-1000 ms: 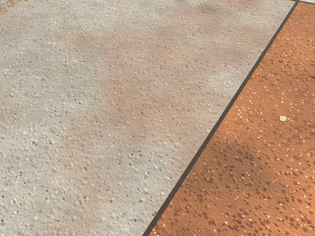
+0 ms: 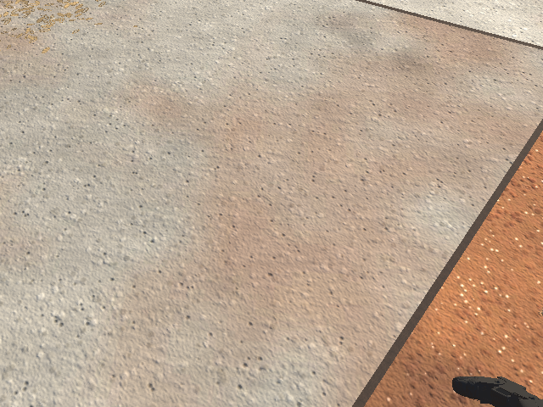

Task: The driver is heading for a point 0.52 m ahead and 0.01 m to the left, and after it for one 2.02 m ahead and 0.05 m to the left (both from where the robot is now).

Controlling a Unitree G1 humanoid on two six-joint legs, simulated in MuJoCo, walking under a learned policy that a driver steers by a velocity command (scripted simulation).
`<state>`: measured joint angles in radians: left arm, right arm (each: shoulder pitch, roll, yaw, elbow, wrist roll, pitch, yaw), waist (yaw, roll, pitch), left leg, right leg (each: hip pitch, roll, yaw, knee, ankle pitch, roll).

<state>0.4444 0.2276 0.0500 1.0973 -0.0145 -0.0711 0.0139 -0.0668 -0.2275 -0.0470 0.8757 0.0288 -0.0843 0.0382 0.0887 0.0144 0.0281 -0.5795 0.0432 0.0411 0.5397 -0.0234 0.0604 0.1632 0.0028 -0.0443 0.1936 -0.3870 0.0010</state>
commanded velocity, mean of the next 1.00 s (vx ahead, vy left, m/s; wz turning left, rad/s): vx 0.49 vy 0.00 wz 0.00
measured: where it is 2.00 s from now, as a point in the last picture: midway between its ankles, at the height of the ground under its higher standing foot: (309, 170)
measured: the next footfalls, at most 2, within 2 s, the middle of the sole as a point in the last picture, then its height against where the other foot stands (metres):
left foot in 0.04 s outside the picture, level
right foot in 0.60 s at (356, 383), level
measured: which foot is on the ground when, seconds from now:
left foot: up 0.00-0.02, down 0.04-0.62, up 0.64-1.00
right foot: down 0.00-0.06, up 0.08-0.58, down 0.60-1.00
